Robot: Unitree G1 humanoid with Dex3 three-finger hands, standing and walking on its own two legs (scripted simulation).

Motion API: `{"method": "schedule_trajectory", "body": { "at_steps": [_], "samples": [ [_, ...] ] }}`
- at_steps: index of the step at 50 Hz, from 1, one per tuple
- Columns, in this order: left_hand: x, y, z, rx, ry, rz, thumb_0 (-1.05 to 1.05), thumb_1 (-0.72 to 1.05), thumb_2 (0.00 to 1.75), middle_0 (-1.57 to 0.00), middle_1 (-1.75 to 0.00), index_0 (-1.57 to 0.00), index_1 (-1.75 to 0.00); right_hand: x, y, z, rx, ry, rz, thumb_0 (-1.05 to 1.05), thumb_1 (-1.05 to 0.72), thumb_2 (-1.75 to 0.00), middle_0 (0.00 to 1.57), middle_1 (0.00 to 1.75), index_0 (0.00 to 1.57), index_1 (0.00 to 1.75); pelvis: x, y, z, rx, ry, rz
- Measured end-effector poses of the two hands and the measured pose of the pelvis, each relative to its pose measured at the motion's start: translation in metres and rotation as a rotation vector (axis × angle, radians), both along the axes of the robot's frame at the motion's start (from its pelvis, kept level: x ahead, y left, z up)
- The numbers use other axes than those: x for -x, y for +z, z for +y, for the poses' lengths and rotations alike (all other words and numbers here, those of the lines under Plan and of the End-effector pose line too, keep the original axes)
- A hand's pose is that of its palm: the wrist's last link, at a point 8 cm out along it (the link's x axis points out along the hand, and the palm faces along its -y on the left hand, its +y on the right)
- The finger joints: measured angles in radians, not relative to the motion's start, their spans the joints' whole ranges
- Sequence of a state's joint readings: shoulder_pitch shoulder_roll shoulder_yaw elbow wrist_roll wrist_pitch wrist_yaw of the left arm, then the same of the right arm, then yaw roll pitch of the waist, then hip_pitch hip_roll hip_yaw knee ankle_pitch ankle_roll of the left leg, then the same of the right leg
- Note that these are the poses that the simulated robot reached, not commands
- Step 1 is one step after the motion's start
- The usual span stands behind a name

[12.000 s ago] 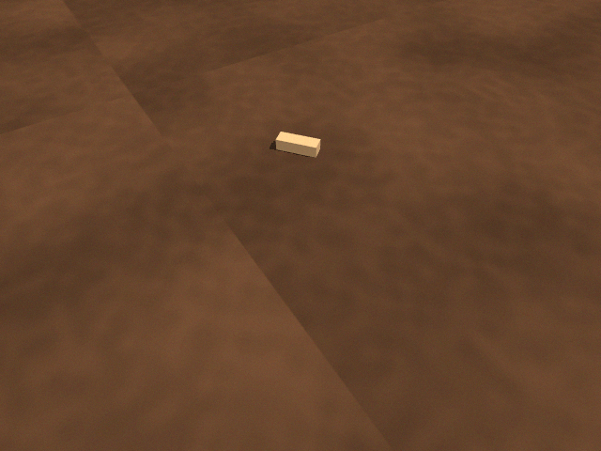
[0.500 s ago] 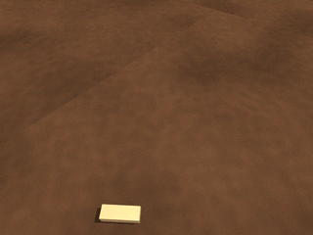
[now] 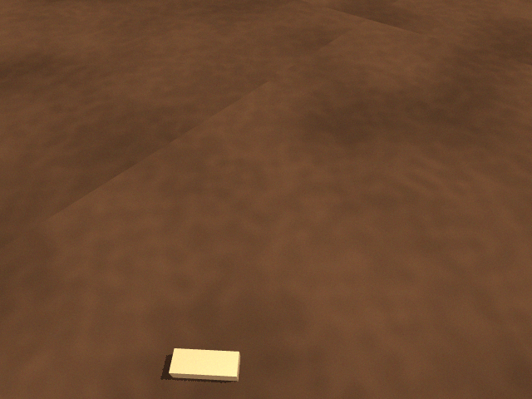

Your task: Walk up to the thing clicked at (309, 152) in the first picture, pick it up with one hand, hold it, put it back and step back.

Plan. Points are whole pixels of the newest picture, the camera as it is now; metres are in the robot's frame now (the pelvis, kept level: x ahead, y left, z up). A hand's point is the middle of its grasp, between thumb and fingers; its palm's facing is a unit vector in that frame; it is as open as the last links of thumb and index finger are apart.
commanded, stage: stand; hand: left
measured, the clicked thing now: (206, 364) +0.35 +0.24 -0.75
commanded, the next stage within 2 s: walk up in 0.26 s
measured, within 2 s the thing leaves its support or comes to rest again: neither
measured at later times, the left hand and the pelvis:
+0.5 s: hand out of the picture +0.06 +0.29 -0.16, palm faces -0.01 -0.91 -0.42, open 7.4 cm; pelvis -0.05 +0.02 -0.01, yaw +1 degrees
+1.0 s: hand out of the picture -0.03 +0.32 -0.18, palm faces -0.08 -0.92 -0.38, open 7.4 cm; pelvis -0.11 +0.04 -0.03, yaw -2 degrees
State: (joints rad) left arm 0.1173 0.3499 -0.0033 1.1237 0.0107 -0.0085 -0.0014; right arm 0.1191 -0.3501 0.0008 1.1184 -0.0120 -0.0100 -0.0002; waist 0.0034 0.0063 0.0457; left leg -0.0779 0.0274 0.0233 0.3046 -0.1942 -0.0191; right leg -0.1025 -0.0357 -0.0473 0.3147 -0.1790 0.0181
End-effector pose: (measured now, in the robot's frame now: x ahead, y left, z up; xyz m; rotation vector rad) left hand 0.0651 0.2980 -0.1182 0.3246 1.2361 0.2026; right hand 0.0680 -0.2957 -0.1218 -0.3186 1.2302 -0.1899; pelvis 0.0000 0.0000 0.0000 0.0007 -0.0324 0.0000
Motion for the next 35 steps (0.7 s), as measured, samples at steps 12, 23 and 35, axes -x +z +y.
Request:
{"method": "schedule_trajectory", "body": {
  "at_steps": [12,23,35],
  "samples": [
    [0.003,-0.001,-0.002,0.000,0.000,0.007,0.01,0.91,0.90,-0.20,-0.30,-0.21,-0.30,0.003,0.000,-0.002,0.001,-0.003,0.010,0.01,-0.91,-0.89,0.20,0.30,0.20,0.30,0.001,0.000,-0.001,0.000,0.000,0.001],
    [0.008,0.001,0.023,-0.063,0.004,-0.056,0.01,0.90,0.90,-0.21,-0.30,-0.21,-0.30,0.010,-0.004,-0.016,0.040,-0.027,0.004,0.01,-0.91,-0.89,0.20,0.30,0.20,0.30,0.037,-0.012,0.008,-0.003,0.013,-0.005],
    [0.030,-0.030,0.082,-0.050,-0.005,-0.102,0.01,0.91,0.90,-0.20,-0.30,-0.21,-0.30,0.088,-0.003,0.031,0.106,-0.003,0.052,0.00,-0.91,-0.90,0.20,0.30,0.20,0.30,0.082,-0.033,0.055,-0.005,0.046,-0.015]
  ]
}}
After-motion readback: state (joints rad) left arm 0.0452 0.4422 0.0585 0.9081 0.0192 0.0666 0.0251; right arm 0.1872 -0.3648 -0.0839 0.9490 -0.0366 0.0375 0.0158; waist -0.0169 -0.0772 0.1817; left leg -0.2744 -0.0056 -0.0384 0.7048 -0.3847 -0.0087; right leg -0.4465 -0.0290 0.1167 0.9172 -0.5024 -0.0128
